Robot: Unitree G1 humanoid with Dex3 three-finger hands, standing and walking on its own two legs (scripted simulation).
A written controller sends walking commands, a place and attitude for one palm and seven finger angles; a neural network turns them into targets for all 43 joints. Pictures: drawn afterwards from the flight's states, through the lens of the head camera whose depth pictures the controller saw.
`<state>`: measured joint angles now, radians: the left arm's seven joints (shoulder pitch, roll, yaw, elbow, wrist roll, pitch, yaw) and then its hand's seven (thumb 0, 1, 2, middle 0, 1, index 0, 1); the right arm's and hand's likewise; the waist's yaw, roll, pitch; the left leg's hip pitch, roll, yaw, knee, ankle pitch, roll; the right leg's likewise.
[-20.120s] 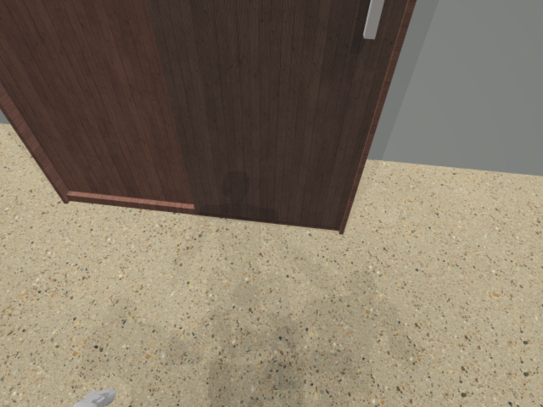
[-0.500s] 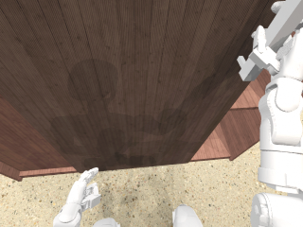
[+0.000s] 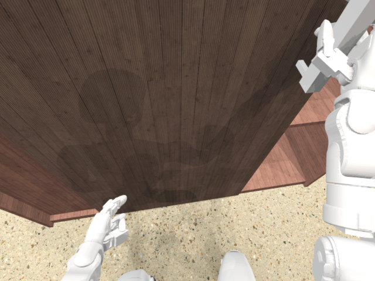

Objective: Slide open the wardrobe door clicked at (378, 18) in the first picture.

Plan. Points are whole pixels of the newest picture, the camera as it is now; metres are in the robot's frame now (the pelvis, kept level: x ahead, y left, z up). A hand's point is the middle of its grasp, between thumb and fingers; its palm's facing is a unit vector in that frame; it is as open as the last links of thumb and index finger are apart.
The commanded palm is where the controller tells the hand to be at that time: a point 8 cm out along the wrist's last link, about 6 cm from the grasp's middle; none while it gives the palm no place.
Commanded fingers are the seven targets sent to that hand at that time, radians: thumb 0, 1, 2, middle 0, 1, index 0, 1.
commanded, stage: step sideways, sliding the door along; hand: right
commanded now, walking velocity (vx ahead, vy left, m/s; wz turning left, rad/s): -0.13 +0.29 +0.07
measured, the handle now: (344, 14) +0.43 -0.25 +0.28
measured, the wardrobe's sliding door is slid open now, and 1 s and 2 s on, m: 0.40 0.59 0.58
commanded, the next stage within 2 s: stop walking and hold the door there in 1.14 s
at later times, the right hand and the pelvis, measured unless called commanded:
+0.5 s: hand (252, 56) +0.39 -0.12 +0.25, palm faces +0.41 +0.91 -0.09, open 7.3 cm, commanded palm +0.35 -0.09 +0.24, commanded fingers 0.00 -0.90 -0.90 0.45 1.40 0.45 1.40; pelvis +0.00 +0.12 +0.00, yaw +0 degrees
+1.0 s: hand (199, 58) +0.39 -0.04 +0.25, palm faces +0.56 +0.83 -0.09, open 7.4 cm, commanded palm +0.34 +0.01 +0.24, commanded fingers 0.00 -0.90 -0.90 0.45 1.40 0.45 1.40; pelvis +0.01 +0.24 +0.00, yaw +0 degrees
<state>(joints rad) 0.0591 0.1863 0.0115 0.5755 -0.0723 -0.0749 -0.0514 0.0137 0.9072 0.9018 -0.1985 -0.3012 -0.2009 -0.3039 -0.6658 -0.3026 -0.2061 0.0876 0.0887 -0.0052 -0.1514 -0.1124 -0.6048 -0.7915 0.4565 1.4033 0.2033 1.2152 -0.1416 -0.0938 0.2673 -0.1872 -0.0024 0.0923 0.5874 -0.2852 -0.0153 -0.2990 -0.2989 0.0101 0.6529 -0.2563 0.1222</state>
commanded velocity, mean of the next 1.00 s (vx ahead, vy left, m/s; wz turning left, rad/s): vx -0.04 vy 0.26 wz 0.08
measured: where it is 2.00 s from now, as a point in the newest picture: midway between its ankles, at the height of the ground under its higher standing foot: outside the picture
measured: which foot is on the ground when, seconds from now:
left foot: down 0.00-0.14, up 0.16-0.46, down 0.48-0.64, up 0.66-0.90, down 0.92-1.00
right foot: down 0.00-0.00, up 0.02-0.12, down 0.14-0.48, up 0.50-0.62, down 0.64-0.92, up 0.94-1.00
